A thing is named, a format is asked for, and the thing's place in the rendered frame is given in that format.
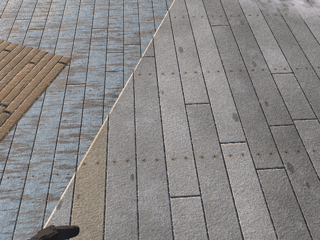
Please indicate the robot left hand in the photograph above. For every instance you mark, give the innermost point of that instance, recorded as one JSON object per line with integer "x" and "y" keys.
{"x": 53, "y": 232}

